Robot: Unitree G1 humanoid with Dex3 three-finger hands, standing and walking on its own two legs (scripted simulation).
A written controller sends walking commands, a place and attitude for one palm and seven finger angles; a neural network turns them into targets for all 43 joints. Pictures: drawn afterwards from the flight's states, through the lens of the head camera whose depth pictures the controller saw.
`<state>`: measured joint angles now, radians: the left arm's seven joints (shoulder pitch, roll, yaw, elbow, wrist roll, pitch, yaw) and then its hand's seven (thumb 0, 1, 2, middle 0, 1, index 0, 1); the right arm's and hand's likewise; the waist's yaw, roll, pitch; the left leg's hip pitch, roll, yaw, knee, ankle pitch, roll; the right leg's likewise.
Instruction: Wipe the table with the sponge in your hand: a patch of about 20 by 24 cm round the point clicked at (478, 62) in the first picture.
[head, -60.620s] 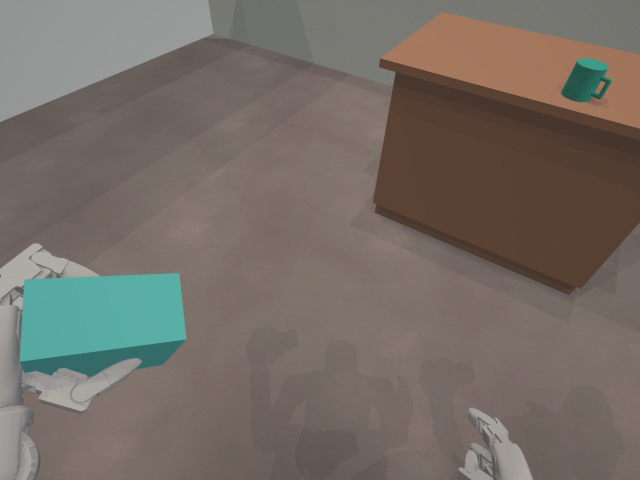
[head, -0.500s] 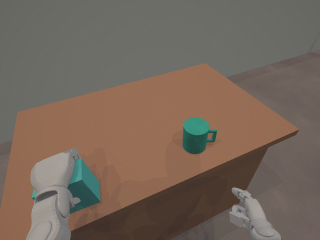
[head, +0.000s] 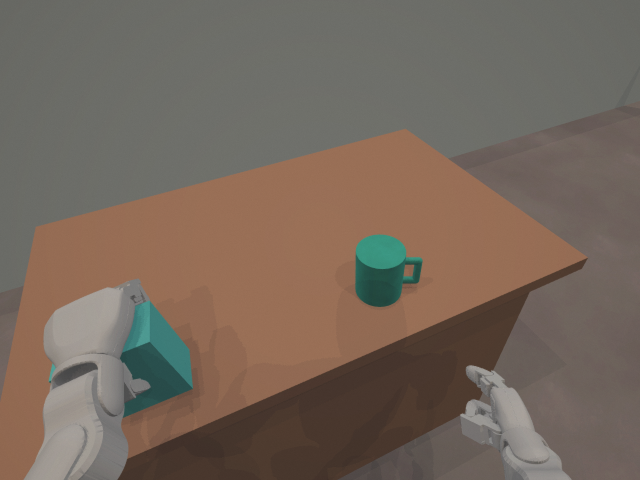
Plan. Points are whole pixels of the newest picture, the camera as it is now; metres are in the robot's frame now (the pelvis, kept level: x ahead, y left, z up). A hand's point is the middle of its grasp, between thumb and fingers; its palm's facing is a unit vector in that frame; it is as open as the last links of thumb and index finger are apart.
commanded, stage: lift the sponge slowly off the table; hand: left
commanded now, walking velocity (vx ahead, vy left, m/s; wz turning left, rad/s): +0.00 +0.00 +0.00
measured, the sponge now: (136, 370) +0.22 +0.28 +0.04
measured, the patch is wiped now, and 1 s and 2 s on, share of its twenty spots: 1.00 1.00 1.00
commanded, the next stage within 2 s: bring the sponge back beside the body in 1.02 s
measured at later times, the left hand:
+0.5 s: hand (113, 323) +0.23 +0.29 +0.12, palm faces +0.12 -0.11 -0.99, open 10.1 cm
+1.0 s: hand (101, 301) +0.23 +0.28 +0.16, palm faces +0.23 -0.15 -0.96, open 10.1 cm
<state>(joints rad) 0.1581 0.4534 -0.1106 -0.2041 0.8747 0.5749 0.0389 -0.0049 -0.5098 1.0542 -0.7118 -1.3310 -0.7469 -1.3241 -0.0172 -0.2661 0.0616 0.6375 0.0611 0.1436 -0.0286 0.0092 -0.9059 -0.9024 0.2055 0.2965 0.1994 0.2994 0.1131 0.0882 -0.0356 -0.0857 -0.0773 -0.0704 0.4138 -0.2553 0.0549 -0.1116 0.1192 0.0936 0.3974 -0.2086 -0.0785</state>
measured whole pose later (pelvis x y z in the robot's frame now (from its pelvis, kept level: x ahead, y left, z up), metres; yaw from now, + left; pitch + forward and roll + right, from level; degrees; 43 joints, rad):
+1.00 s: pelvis -0.01 +0.00 +0.00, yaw +0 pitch -4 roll +0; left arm 0.03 0.55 -0.04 -0.30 0.80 0.59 -0.06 -0.01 -0.51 1.05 -0.71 -1.33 -0.75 -1.32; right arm -0.02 -0.27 0.09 0.62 0.07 0.14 -0.04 0.01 -0.91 -0.90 0.21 0.30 0.20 0.30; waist 0.12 0.10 -0.03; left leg -0.10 -0.08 -0.07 0.42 -0.24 0.05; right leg -0.13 0.12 0.09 0.40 -0.19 -0.08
